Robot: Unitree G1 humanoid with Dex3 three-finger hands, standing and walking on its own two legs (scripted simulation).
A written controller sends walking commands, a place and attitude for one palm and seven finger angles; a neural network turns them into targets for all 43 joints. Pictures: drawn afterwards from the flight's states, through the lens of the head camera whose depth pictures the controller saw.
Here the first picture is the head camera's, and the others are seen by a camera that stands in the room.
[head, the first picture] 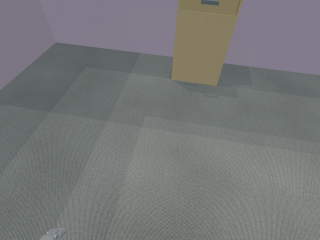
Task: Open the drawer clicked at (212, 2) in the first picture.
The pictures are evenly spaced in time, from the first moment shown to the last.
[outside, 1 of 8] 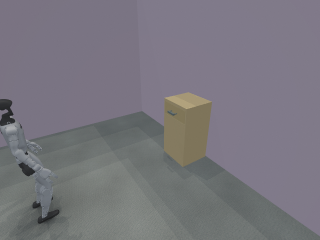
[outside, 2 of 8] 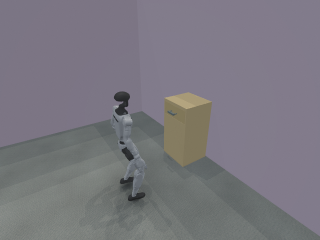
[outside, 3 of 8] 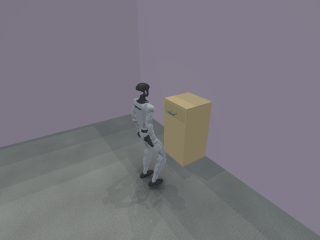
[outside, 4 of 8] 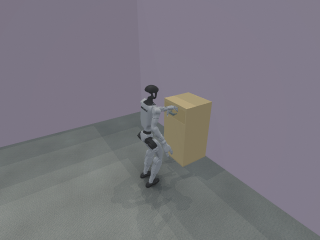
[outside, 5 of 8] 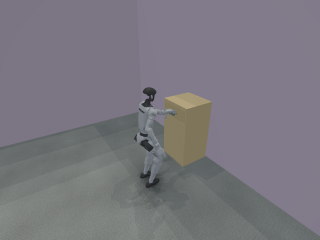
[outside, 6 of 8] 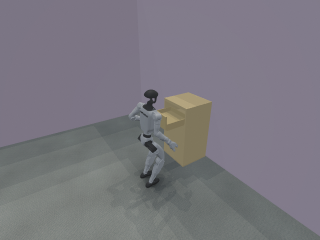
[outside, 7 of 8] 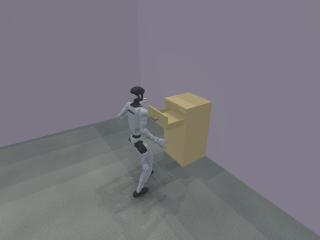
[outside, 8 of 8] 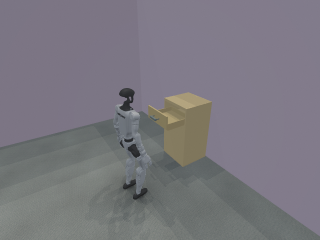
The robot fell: no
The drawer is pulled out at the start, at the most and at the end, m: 0.00 0.30 0.28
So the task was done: yes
